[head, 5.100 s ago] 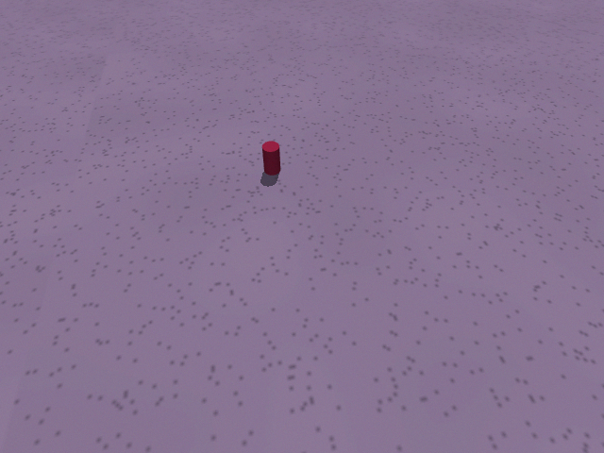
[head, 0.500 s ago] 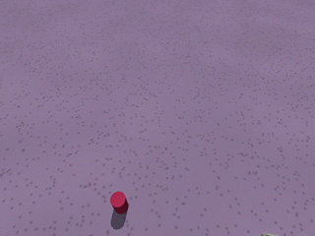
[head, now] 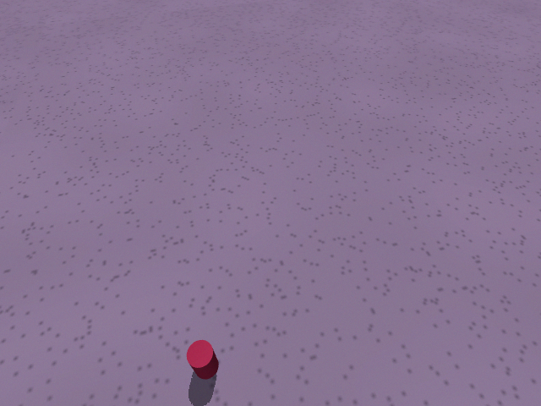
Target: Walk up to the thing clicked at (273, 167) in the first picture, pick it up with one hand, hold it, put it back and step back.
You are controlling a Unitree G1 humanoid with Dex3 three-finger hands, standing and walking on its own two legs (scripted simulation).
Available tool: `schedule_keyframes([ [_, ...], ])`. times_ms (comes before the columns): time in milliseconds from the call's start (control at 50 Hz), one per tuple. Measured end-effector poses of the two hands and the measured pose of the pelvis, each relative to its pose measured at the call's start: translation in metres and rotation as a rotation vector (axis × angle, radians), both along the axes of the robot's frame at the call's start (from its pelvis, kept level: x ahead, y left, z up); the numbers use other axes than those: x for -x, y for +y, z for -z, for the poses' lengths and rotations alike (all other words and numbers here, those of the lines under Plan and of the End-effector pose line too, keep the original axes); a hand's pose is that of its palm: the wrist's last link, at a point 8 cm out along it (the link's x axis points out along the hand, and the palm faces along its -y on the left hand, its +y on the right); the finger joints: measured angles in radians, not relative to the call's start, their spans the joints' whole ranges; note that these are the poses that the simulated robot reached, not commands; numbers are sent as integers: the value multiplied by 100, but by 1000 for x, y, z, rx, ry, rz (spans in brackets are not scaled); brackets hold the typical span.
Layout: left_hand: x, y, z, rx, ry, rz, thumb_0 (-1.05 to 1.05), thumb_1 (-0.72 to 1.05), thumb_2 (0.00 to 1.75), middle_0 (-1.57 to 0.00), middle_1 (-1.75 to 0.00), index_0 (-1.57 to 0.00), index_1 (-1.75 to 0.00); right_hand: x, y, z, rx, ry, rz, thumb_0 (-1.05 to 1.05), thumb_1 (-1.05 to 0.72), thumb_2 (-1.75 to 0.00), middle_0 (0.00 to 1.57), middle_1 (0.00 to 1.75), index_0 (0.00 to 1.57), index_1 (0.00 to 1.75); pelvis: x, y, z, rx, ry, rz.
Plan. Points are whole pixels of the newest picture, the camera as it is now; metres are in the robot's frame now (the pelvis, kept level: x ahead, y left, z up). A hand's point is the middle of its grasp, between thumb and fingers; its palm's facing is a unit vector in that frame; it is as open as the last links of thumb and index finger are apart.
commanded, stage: walk up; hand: left
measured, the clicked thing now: (203, 360) +0.37 +0.23 -0.71
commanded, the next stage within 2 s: stand in 0.54 s
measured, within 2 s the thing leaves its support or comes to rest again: neither
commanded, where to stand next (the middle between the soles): +0.03 +0.02 m, yaw +1 degrees
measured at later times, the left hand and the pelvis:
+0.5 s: hand out of the picture +0.09 +0.25 -0.16, palm faces -0.03 -0.95 -0.32, open 7.4 cm; pelvis +0.00 +0.00 +0.00, yaw -1 degrees
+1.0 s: hand out of the picture +0.07 +0.25 -0.16, palm faces -0.03 -0.94 -0.34, open 7.4 cm; pelvis +0.00 +0.00 +0.00, yaw +0 degrees
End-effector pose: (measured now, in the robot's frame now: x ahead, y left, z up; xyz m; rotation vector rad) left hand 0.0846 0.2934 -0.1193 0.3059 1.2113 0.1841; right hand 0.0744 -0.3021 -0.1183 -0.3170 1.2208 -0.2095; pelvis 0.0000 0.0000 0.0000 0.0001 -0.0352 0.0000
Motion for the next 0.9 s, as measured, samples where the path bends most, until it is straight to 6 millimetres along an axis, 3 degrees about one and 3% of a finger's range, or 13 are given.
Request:
schedule_keyframes([
  [280,3,1,2,3,14,6,0,90,89,-21,-30,-21,-30,18,3,2,-2,26,24,1,-91,-89,20,30,20,30,1,3,0,-1,-3,9],
  [900,16,6,-2,-16,20,-3,0,90,89,-21,-30,-21,-30,7,8,2,-19,7,-2,1,-91,-89,20,30,20,30,4,2,-1,-2,-1,3],
])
